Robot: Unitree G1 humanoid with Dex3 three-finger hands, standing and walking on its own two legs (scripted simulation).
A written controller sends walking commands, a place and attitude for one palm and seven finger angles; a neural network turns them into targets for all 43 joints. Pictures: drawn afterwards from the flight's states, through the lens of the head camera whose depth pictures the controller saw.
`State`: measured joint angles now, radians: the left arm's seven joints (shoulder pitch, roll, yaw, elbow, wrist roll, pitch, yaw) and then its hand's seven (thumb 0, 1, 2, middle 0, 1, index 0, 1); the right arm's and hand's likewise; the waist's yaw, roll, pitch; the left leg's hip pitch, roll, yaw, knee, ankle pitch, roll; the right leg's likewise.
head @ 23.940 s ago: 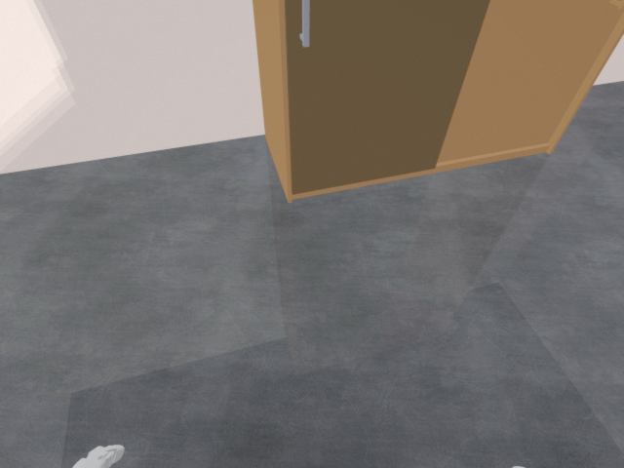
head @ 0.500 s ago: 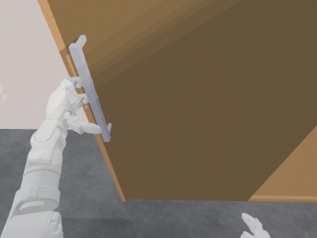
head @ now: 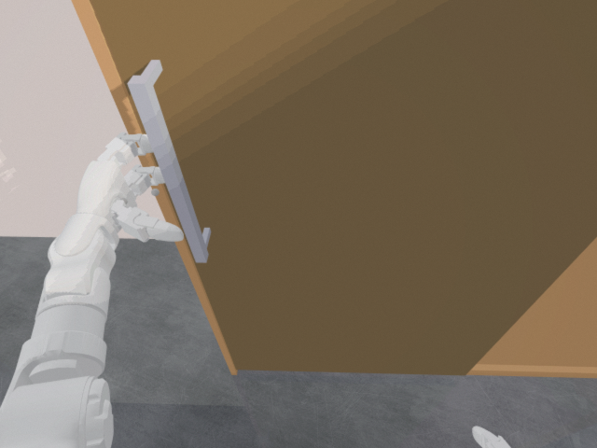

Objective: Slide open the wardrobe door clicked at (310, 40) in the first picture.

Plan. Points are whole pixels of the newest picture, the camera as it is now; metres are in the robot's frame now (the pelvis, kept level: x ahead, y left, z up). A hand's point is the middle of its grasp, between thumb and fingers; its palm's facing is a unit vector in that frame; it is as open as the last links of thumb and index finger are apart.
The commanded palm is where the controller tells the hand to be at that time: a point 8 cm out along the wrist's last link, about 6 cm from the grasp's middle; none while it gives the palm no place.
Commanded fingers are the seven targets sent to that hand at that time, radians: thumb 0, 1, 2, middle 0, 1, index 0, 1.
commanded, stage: feel for the door with the fingertips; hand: left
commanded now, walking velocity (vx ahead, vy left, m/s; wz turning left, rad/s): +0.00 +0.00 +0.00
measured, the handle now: (181, 179) +0.44 +0.18 +0.14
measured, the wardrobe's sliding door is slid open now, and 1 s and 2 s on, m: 0.00 0.00 0.00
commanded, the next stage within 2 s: slide the fingers in behind the handle in 0.02 s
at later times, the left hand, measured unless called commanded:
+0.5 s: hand (159, 195) +0.39 +0.20 +0.15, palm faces -0.01 -1.00 -0.01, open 14.0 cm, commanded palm +0.36 +0.25 +0.15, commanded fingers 0.00 -0.50 0.30 -0.30 -1.20 -0.30 -1.20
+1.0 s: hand (170, 202) +0.38 +0.18 +0.15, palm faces -0.01 -1.00 +0.00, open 14.0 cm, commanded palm +0.36 +0.23 +0.15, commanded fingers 0.00 -0.50 0.30 -0.30 -1.20 -0.30 -1.20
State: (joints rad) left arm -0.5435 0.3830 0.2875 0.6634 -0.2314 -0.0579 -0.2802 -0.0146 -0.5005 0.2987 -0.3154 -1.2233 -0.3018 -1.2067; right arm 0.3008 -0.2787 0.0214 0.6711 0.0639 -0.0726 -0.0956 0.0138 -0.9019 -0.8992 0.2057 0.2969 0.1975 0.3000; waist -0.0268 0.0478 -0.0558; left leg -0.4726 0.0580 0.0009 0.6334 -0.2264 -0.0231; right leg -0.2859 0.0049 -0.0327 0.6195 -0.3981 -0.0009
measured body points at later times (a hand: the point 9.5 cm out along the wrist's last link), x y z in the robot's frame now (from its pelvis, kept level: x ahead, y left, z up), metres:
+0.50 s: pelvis +0.00 +0.01 +0.00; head +0.00 +0.00 +0.45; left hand +0.39 +0.25 +0.16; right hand +0.12 -0.25 -0.10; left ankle +0.06 +0.14 -0.72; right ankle -0.05 -0.12 -0.72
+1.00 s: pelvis +0.00 +0.00 +0.00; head +0.00 -0.01 +0.45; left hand +0.38 +0.23 +0.15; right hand +0.14 -0.24 -0.10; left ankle +0.06 +0.14 -0.72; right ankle -0.05 -0.12 -0.72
